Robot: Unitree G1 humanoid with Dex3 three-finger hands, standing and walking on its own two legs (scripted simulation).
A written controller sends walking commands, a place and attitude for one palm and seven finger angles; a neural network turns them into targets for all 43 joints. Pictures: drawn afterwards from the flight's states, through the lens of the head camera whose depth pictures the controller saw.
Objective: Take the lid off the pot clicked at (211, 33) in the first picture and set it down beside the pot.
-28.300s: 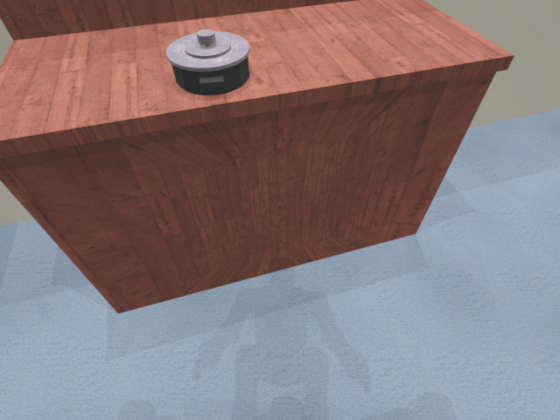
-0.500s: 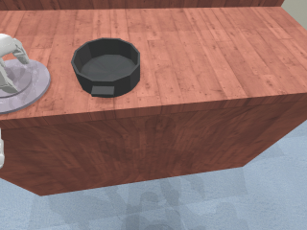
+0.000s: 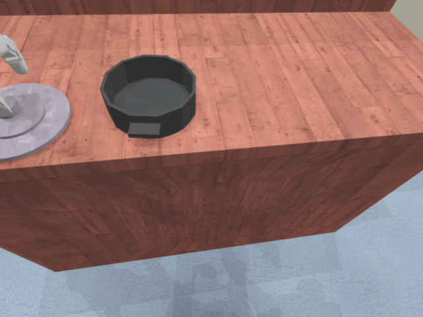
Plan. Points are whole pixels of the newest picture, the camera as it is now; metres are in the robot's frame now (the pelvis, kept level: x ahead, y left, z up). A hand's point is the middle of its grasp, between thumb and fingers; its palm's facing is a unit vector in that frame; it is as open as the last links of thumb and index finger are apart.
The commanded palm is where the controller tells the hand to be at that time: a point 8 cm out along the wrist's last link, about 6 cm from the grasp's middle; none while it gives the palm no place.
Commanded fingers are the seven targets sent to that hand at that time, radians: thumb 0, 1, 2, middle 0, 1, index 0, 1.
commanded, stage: raise the empty hand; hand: left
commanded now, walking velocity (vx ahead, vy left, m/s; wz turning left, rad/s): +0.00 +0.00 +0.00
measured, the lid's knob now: (6, 107) +0.48 +0.35 +0.12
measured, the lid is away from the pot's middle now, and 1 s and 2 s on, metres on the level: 0.25 0.25 0.25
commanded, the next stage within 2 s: draw the hand back to the body in 0.92 s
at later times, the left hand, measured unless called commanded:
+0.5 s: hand out of the picture +0.46 +0.32 +0.23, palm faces -0.30 -0.13 -0.94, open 11.1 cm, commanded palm +0.48 +0.32 +0.30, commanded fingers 0.00 -0.08 0.79 -0.41 -0.74 -0.41 -0.74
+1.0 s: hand out of the picture +0.47 +0.32 +0.28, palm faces -0.24 -0.15 -0.96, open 11.1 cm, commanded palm +0.48 +0.32 +0.33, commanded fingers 0.00 -0.08 0.79 -0.41 -0.74 -0.41 -0.74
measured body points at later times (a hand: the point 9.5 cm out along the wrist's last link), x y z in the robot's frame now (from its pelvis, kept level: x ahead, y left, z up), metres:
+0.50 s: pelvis +0.00 +0.00 +0.00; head +0.05 +0.00 +0.45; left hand +0.48 +0.32 +0.29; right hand +0.03 -0.28 -0.12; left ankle +0.00 +0.08 -0.73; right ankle -0.04 -0.15 -0.73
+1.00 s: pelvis +0.01 -0.01 +0.01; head +0.07 -0.02 +0.46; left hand +0.48 +0.32 +0.33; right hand +0.05 -0.30 -0.12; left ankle +0.00 +0.08 -0.73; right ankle -0.04 -0.16 -0.73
